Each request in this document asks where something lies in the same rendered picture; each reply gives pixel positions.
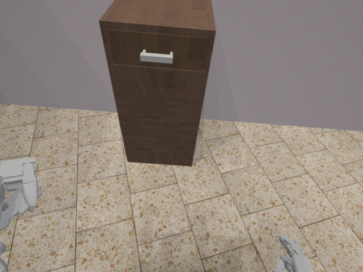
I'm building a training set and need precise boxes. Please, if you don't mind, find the cabinet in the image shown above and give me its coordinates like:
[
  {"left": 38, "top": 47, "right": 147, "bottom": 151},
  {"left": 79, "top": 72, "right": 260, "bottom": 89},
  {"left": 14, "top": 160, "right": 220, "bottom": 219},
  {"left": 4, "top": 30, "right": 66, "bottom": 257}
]
[{"left": 99, "top": 0, "right": 216, "bottom": 167}]

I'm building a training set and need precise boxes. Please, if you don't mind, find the handle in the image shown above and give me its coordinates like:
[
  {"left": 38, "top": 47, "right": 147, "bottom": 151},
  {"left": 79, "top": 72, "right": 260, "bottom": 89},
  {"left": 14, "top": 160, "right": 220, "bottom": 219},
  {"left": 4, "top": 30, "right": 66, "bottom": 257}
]
[{"left": 140, "top": 50, "right": 173, "bottom": 63}]

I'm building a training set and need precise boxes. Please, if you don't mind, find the robot right hand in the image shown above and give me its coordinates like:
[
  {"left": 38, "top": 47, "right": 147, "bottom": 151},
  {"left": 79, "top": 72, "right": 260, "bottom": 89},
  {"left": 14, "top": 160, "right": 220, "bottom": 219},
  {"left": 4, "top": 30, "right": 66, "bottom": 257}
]
[{"left": 272, "top": 234, "right": 314, "bottom": 272}]

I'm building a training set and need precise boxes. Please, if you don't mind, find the robot left hand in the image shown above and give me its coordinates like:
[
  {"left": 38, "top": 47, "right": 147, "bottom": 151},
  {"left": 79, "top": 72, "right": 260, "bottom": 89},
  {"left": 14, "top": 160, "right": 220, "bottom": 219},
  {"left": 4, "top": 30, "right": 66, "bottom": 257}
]
[{"left": 0, "top": 157, "right": 42, "bottom": 234}]

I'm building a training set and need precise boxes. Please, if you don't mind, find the drawer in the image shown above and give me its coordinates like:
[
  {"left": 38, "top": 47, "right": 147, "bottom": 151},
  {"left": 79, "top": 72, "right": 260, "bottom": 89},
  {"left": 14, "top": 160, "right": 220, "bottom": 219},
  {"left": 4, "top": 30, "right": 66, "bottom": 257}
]
[{"left": 107, "top": 29, "right": 208, "bottom": 71}]

